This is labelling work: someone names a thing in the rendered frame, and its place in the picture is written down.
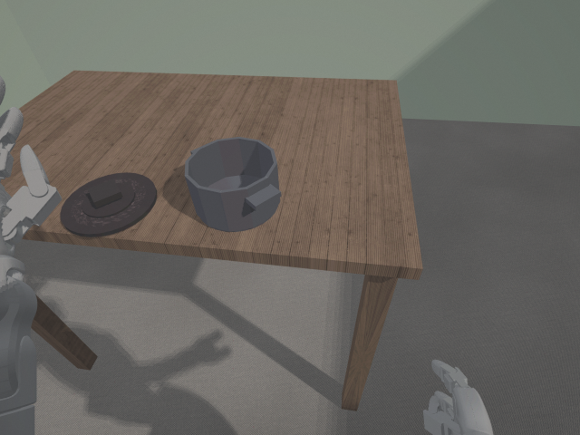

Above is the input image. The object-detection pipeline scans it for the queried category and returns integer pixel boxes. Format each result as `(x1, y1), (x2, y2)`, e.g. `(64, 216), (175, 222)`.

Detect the left robot hand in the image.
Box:
(0, 76), (62, 257)

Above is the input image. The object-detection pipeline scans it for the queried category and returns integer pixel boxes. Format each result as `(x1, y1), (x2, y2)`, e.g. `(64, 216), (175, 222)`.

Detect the robot left forearm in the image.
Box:
(0, 255), (37, 435)

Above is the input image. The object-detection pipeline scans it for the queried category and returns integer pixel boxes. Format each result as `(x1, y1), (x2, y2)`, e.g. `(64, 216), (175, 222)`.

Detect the right robot hand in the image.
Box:
(423, 360), (493, 435)

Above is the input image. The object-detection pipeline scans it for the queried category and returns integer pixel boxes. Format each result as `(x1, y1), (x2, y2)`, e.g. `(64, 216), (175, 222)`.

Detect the knob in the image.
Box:
(87, 179), (123, 207)

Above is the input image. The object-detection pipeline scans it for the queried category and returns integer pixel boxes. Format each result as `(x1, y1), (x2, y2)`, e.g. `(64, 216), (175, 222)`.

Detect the pot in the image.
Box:
(185, 137), (282, 232)

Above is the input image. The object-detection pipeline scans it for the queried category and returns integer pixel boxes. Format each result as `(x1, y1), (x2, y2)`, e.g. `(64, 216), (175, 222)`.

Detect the lid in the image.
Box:
(60, 172), (157, 237)

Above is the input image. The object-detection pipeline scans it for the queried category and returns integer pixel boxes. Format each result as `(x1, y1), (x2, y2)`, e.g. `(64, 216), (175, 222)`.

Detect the table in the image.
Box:
(0, 71), (423, 411)

